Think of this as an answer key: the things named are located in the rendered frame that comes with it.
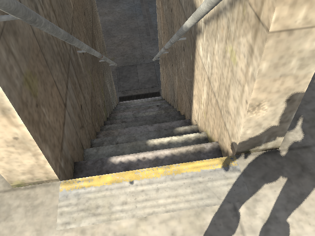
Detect stairs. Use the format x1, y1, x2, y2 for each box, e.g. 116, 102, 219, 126
73, 96, 223, 179

